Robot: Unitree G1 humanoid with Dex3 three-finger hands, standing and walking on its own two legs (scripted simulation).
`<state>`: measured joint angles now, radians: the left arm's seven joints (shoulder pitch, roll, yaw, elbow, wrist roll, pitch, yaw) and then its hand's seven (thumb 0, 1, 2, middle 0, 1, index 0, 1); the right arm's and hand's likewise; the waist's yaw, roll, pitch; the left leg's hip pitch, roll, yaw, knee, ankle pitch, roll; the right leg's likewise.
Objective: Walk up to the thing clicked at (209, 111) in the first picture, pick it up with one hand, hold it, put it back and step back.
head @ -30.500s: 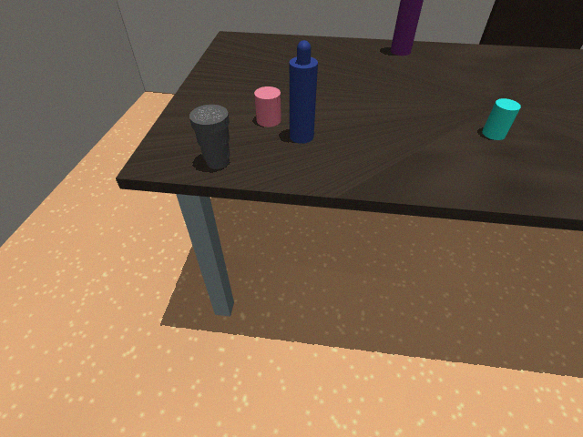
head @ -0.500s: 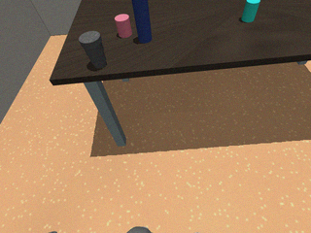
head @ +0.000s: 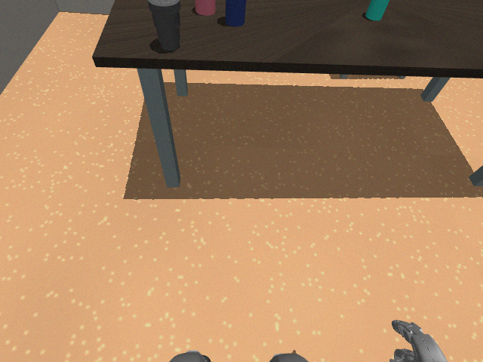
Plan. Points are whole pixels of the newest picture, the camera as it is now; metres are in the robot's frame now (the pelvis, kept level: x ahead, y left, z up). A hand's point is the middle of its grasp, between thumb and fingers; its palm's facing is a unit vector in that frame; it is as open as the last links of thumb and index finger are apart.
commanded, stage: step back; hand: left
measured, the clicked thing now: (167, 23) +0.92 +0.23 +0.04
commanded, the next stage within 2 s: stand in 1.50 s
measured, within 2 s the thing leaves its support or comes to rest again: neither
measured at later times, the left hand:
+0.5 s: hand out of the picture -0.03 +0.27 -0.15, palm faces +0.06 -0.93 -0.37, open 7.3 cm
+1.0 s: hand out of the picture -0.06 +0.25 -0.16, palm faces +0.08 -0.93 -0.35, open 7.4 cm
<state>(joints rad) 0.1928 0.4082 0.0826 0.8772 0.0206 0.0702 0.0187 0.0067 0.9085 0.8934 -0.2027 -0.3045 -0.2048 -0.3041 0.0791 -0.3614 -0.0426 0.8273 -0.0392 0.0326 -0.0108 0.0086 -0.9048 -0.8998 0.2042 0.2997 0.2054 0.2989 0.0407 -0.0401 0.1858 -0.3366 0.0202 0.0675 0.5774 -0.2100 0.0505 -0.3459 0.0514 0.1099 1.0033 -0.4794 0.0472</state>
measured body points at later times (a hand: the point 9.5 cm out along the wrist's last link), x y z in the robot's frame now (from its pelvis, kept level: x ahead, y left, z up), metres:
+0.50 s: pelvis -0.13 -0.01 +0.00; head -0.11 +0.01 +0.44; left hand -0.03 +0.32 -0.12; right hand -0.08 -0.32 -0.12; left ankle -0.17 +0.11 -0.73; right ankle -0.08 -0.13 -0.72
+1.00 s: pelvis -0.11 -0.01 +0.00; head -0.09 -0.01 +0.45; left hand -0.06 +0.30 -0.13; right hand -0.01 -0.32 -0.12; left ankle -0.10 +0.10 -0.73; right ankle -0.10 -0.16 -0.73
